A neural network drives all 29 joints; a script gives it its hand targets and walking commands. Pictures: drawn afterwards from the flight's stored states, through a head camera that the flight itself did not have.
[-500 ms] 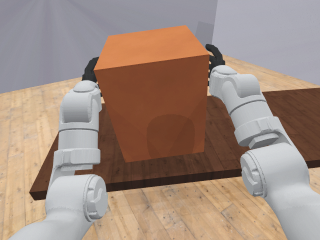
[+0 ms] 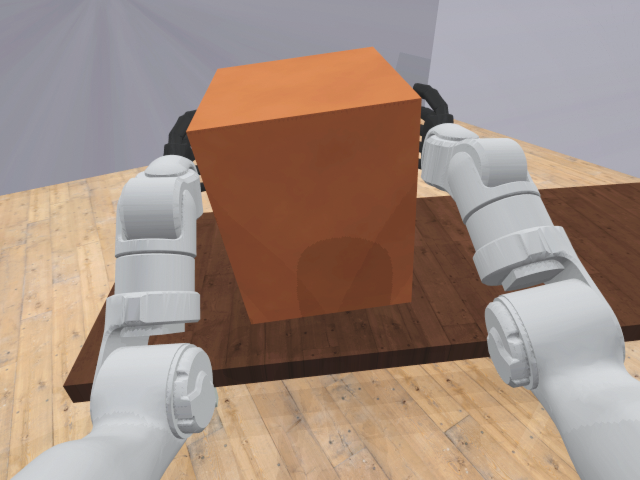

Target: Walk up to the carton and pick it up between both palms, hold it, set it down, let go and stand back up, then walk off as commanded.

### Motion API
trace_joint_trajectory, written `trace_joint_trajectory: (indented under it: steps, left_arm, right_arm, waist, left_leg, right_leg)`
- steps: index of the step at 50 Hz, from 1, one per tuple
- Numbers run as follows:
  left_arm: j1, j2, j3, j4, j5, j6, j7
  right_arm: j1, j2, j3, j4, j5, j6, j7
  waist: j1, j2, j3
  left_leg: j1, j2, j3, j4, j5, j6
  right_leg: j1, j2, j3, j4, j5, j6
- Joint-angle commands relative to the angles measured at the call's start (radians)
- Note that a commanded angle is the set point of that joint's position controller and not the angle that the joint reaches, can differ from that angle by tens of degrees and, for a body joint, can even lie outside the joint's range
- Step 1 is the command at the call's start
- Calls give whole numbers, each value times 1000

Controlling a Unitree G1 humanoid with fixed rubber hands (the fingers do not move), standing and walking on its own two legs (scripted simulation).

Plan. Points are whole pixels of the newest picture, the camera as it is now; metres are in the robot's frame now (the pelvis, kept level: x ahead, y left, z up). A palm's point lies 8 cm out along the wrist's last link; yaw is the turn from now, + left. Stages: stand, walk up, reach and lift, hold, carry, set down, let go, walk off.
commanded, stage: hold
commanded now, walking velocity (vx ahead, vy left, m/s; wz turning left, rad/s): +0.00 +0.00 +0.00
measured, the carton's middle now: (312, 183) +0.40 -0.01 +0.27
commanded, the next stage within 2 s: none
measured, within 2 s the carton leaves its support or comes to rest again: neither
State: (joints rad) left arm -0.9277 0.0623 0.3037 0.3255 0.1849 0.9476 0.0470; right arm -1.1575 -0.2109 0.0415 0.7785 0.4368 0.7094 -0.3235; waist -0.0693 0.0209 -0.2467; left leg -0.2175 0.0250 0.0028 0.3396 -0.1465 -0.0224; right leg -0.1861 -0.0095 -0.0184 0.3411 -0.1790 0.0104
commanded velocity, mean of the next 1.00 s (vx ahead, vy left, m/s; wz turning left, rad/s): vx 0.00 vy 0.00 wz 0.00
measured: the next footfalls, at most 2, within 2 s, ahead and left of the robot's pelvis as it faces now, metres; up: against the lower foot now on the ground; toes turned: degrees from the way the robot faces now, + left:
none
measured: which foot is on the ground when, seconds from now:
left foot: down 0.00-1.00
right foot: down 0.00-1.00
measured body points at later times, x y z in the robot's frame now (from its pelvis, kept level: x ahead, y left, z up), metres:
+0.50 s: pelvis +0.00 +0.00 +0.00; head -0.09 +0.00 +0.44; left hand +0.38 +0.14 +0.31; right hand +0.38 -0.15 +0.33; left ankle +0.02 +0.13 -0.75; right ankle +0.00 -0.12 -0.75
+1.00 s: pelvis +0.00 +0.00 +0.00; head -0.10 +0.00 +0.44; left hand +0.37 +0.14 +0.32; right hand +0.38 -0.15 +0.33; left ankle +0.02 +0.13 -0.75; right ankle +0.00 -0.12 -0.75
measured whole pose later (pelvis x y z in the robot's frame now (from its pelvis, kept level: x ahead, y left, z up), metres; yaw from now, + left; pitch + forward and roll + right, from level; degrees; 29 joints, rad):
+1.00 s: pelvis +0.00 +0.00 +0.00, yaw +0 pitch +1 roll +0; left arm -0.98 0.07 0.33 0.38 0.19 0.96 0.04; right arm -1.22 -0.22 0.05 0.85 0.45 0.73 -0.33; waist -0.06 0.03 -0.26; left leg -0.22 0.03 0.00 0.34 -0.14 -0.02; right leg -0.18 -0.01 -0.02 0.34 -0.18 0.01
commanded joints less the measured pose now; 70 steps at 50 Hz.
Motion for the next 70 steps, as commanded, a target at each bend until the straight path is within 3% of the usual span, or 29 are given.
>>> trace_joint_trajectory:
  steps: [1, 2, 6, 10, 11, 15, 22, 24, 32, 33, 35, 36, 37, 39, 41, 43, 45, 47, 50, 51, 52, 53, 56, 58, 63, 66, 67, 68, 70]
  left_arm:
    - [-943, -517, -315, -184, -193, -71, -124]
    - [-939, -537, -321, -175, -194, -68, -129]
    - [-966, -492, -254, -113, -171, -66, -137]
    - [-965, -468, -211, -42, -156, -70, -156]
    - [-1008, -491, -240, -82, -169, -78, -157]
    - [-1046, -516, -309, -158, -220, -91, -140]
    - [-992, -508, -271, -108, -184, -79, -135]
    - [-1003, -497, -252, -63, -175, -81, -135]
    - [-988, -485, -245, -101, -186, -81, -137]
    - [-1003, -505, -276, -87, -196, -81, -140]
    - [-979, -505, -265, -98, -180, -74, -143]
    - [-1008, -514, -290, -116, -204, -78, -142]
    - [-1016, -508, -274, -107, -199, -80, -140]
    - [-984, -514, -275, -73, -187, -79, -140]
    - [-1000, -519, -296, -140, -198, -78, -138]
    - [-1010, -492, -262, -116, -184, -80, -132]
    - [-984, -489, -256, -79, -169, -74, -133]
    - [-1003, -490, -240, -56, -183, -82, -135]
    - [-999, -507, -259, -53, -184, -80, -142]
    - [-979, -515, -268, -83, -181, -77, -143]
    - [-1019, -500, -262, -77, -183, -82, -141]
    - [-1004, -502, -265, -80, -191, -83, -140]
    - [-988, -506, -272, -87, -184, -77, -140]
    - [-987, -510, -278, -102, -200, -82, -136]
    - [-978, -506, -269, -78, -192, -78, -142]
    - [-1002, -499, -272, -158, -191, -83, -137]
    - [-975, -484, -252, -89, -170, -72, -137]
    - [-979, -488, -257, -106, -176, -70, -139]
    - [-997, -496, -266, -123, -187, -74, -141]
  right_arm:
    - [-811, 732, 241, -335, 273, 17, 141]
    - [-825, 728, 236, -371, 265, 13, 143]
    - [-782, 705, 156, -202, 221, 34, 154]
    - [-812, 701, 117, -161, 188, 27, 164]
    - [-809, 710, 109, -176, 186, 22, 165]
    - [-837, 719, 159, -249, 232, 14, 158]
    - [-819, 705, 167, -236, 237, 17, 160]
    - [-840, 700, 145, -193, 226, 20, 162]
    - [-844, 711, 162, -247, 235, 21, 156]
    - [-854, 703, 151, -236, 231, 18, 155]
    - [-825, 692, 148, -232, 239, 23, 152]
    - [-813, 682, 133, -236, 228, 23, 153]
    - [-843, 698, 141, -243, 229, 22, 156]
    - [-830, 698, 144, -233, 230, 22, 153]
    - [-853, 709, 169, -295, 249, 15, 150]
    - [-860, 729, 178, -263, 258, 22, 152]
    - [-820, 705, 155, -213, 250, 29, 152]
    - [-850, 711, 138, -219, 227, 23, 157]
    - [-841, 697, 127, -216, 222, 23, 154]
    - [-836, 694, 134, -251, 224, 21, 155]
    - [-837, 692, 127, -207, 222, 23, 156]
    - [-881, 713, 145, -283, 229, 15, 155]
    - [-839, 704, 148, -253, 241, 22, 151]
    - [-838, 712, 163, -266, 246, 25, 149]
    - [-849, 712, 152, -279, 237, 23, 147]
    - [-830, 728, 174, -289, 253, 26, 148]
    - [-823, 710, 158, -246, 248, 32, 146]
    - [-836, 710, 165, -268, 254, 29, 147]
    - [-822, 702, 151, -253, 240, 33, 146]
  waist:
    - [21, 7, -351]
    - [20, 7, -374]
    - [12, -14, -247]
    - [15, -52, -201]
    - [-6, -34, -257]
    - [-11, 16, -385]
    - [13, 5, -339]
    - [16, -4, -290]
    - [22, -30, -330]
    - [3, -6, -339]
    - [5, 5, -323]
    - [-21, 24, -343]
    - [4, -1, -326]
    - [-3, -5, -319]
    - [8, 5, -402]
    - [34, -21, -351]
    - [18, 5, -302]
    - [22, -32, -299]
    - [1, -10, -305]
    - [4, 2, -330]
    - [3, 6, -311]
    - [22, -18, -356]
    - [15, 3, -342]
    - [11, -20, -359]
    - [13, -29, -344]
    - [24, -9, -393]
    - [23, -14, -324]
    - [25, -16, -348]
    - [8, 3, -346]
  left_leg:
    - [201, -76, -22, 61, 290, -36]
    - [205, -74, -19, 57, 291, -42]
    - [149, -63, -21, 14, 139, -33]
    - [101, -59, -15, -15, 44, -24]
    - [106, -59, -18, -14, 53, -32]
    - [157, -67, -23, 33, 209, -47]
    - [146, -65, -25, 26, 193, -44]
    - [133, -64, -21, 15, 145, -41]
    - [158, -67, -23, 31, 197, -31]
    - [152, -68, -24, 28, 173, -38]
    - [157, -63, -26, 36, 215, -47]
    - [148, -61, -25, 27, 187, -54]
    - [139, -63, -25, 30, 194, -49]
    - [141, -65, -31, 33, 188, -49]
    - [163, -64, -30, 40, 225, -47]
    - [148, -69, -26, 38, 209, -36]
    - [136, -70, -24, 26, 166, -41]
    - [131, -64, -29, 22, 131, -37]
    - [128, -62, -32, 17, 138, -42]
    - [126, -62, -27, 17, 173, -50]
    - [125, -64, -26, 14, 134, -52]
    - [124, -67, -23, 22, 143, -39]
    - [146, -69, -22, 29, 199, -46]
    - [151, -67, -31, 41, 228, -43]
    - [130, -72, -21, 33, 182, -41]
    - [164, -70, -22, 39, 241, -44]
    - [148, -72, -27, 35, 199, -41]
    - [157, -72, -27, 40, 230, -43]
    - [153, -67, -26, 36, 221, -50]
  right_leg:
    - [219, 144, 20, -19, 274, 58]
    - [225, 145, 20, -17, 270, 52]
    - [179, 128, 24, -38, 141, 48]
    - [173, 121, 26, -44, 71, 43]
    - [195, 120, 24, -30, 97, 44]
    - [222, 138, 16, -17, 234, 48]
    - [222, 138, 18, -16, 205, 49]
    - [189, 138, 18, -35, 124, 45]
    - [211, 136, 18, -29, 207, 56]
    - [198, 133, 18, -30, 181, 54]
    - [219, 138, 22, -23, 223, 48]
    - [221, 136, 19, -24, 206, 43]
    - [221, 138, 20, -19, 195, 47]
    - [214, 133, 19, -27, 196, 49]
    - [251, 139, 18, -13, 243, 51]
    - [222, 142, 16, -18, 209, 56]
    - [201, 135, 24, -31, 166, 50]
    - [182, 131, 25, -37, 139, 46]
    - [195, 132, 24, -32, 146, 45]
    - [228, 134, 21, -25, 182, 43]
    - [204, 130, 19, -30, 138, 44]
    - [207, 133, 19, -26, 153, 49]
    - [217, 137, 19, -23, 203, 54]
    - [226, 140, 23, -22, 232, 52]
    - [219, 136, 19, -23, 200, 58]
    - [248, 142, 17, -12, 242, 55]
    - [214, 136, 22, -25, 199, 57]
    - [234, 139, 21, -17, 231, 57]
    - [235, 136, 21, -15, 229, 51]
